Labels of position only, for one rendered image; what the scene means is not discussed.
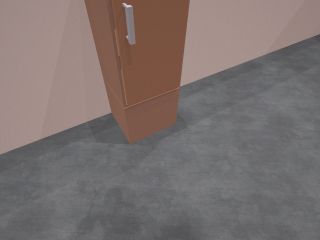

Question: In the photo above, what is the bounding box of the handle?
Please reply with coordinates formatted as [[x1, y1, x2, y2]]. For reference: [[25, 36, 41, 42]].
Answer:
[[122, 3, 136, 45]]

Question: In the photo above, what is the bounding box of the cupboard door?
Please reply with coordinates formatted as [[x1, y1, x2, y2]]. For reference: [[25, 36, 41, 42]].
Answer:
[[111, 0, 189, 106]]

